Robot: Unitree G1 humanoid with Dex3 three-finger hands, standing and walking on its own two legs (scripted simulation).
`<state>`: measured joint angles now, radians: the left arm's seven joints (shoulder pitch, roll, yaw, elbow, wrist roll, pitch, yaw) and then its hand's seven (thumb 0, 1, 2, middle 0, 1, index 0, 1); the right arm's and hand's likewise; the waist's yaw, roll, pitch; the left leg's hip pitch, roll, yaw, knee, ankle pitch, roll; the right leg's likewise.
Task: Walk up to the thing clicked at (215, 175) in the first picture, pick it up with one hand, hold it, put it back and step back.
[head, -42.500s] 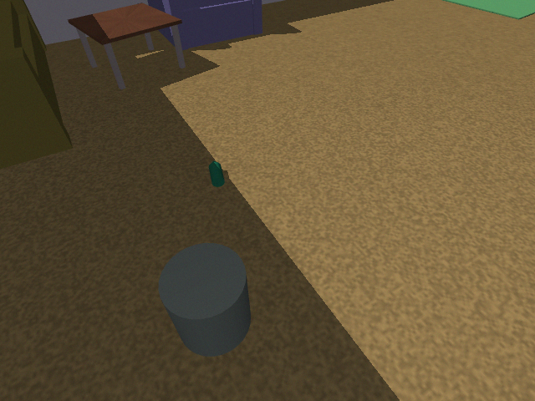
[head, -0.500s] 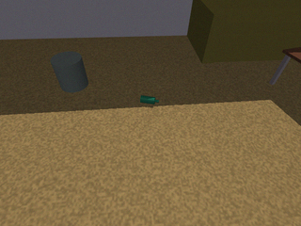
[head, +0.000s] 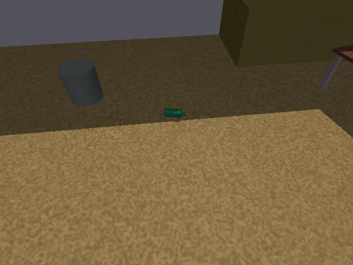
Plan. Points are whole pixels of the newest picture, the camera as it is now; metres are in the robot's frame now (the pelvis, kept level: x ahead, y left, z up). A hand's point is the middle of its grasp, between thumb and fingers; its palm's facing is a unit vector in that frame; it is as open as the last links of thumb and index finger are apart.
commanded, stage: stand
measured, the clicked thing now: (175, 113) +1.41 +0.10 -0.75
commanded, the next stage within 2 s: none
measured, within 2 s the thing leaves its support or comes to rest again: neither
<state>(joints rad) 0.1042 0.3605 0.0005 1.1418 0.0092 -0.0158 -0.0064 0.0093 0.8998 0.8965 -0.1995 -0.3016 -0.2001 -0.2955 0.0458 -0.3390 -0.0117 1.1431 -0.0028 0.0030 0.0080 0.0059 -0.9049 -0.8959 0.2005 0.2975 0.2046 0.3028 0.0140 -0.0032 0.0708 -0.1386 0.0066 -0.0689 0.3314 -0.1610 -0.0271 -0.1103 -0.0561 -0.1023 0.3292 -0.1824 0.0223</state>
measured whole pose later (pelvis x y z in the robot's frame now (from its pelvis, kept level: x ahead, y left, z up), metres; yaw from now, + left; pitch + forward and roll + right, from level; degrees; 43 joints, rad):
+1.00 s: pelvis +0.01 -0.02 +0.00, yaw -2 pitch -2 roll +0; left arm 0.10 0.35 0.00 1.13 0.01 -0.01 -0.01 0.01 0.90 0.90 -0.20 -0.30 -0.20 -0.30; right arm 0.09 -0.35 0.00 1.15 -0.01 0.00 0.00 0.01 -0.91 -0.90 0.20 0.30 0.20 0.30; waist 0.01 0.00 0.05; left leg -0.11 0.04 -0.05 0.30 -0.17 -0.05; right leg -0.11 -0.03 -0.08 0.33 -0.19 0.00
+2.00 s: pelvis +0.01 -0.01 +0.00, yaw -3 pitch -1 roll +0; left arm 0.11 0.36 0.00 1.13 0.01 -0.01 -0.01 0.01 0.90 0.90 -0.20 -0.30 -0.20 -0.30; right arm 0.12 -0.35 0.01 1.14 -0.01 0.00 0.00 0.01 -0.91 -0.90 0.20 0.30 0.20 0.30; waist 0.01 0.00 0.04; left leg -0.11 0.04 -0.03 0.30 -0.17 -0.05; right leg -0.12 -0.02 -0.07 0.33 -0.20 0.00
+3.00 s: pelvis +0.01 -0.01 +0.00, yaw -3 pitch -2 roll +0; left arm 0.13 0.36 0.00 1.13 0.01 -0.01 -0.01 0.01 0.90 0.90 -0.20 -0.30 -0.20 -0.30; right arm 0.13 -0.35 0.00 1.13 -0.01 0.00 0.00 0.01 -0.91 -0.90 0.20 0.30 0.20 0.30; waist 0.00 0.00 0.05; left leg -0.10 0.04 -0.02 0.30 -0.17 -0.04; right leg -0.10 -0.02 -0.05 0.32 -0.18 0.01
